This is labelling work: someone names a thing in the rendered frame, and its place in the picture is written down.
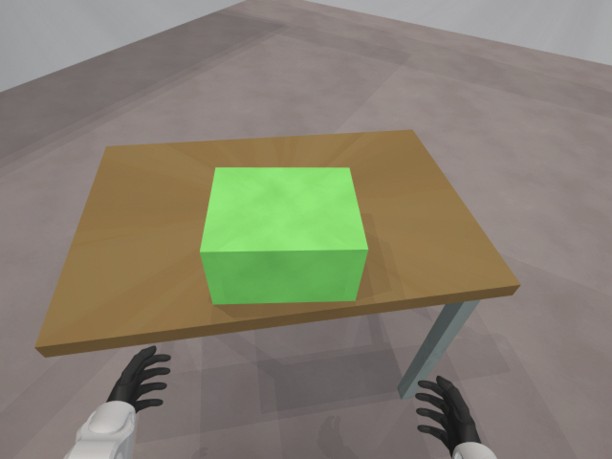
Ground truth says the robot left forearm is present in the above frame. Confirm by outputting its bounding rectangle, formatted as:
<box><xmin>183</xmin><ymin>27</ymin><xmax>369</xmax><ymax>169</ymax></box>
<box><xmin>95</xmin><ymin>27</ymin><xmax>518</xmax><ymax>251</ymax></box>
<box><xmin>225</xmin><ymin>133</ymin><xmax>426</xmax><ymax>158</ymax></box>
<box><xmin>63</xmin><ymin>401</ymin><xmax>136</xmax><ymax>459</ymax></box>

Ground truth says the carton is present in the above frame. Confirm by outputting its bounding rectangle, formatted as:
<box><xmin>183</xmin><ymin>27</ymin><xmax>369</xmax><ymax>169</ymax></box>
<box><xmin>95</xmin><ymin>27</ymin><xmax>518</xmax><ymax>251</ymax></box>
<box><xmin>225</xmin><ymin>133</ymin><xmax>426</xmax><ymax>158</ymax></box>
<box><xmin>200</xmin><ymin>167</ymin><xmax>368</xmax><ymax>304</ymax></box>

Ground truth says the table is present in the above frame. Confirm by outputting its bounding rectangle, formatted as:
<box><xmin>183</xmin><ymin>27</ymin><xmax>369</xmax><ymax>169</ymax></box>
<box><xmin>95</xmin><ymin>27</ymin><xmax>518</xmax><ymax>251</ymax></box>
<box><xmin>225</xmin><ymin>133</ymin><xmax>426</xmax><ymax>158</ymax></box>
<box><xmin>34</xmin><ymin>129</ymin><xmax>521</xmax><ymax>400</ymax></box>

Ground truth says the left robot hand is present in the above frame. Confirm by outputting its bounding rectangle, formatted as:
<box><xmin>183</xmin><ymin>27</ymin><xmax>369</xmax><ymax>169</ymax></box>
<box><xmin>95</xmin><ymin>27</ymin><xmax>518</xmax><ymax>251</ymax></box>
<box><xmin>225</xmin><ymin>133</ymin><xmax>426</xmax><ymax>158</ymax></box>
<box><xmin>106</xmin><ymin>345</ymin><xmax>171</xmax><ymax>413</ymax></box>

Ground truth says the right robot hand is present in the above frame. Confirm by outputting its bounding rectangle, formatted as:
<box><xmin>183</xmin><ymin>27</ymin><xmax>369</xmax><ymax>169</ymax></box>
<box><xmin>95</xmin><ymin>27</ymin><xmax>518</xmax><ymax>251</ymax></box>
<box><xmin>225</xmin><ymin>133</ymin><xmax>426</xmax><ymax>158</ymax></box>
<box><xmin>415</xmin><ymin>376</ymin><xmax>481</xmax><ymax>459</ymax></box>

